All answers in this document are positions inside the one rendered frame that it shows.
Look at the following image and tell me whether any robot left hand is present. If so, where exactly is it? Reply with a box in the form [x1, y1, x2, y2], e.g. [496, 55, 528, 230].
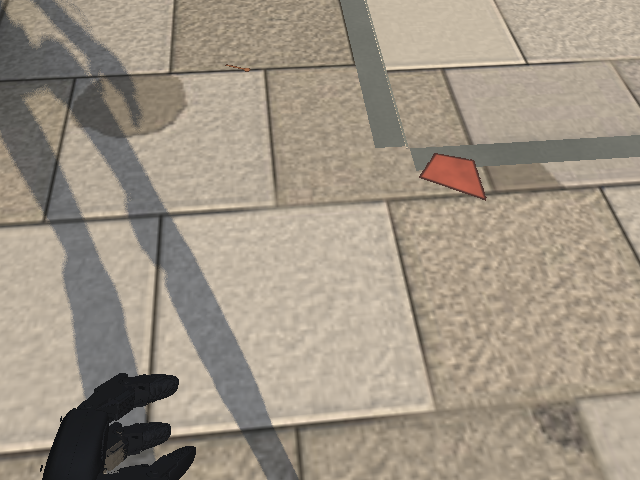
[40, 373, 196, 480]

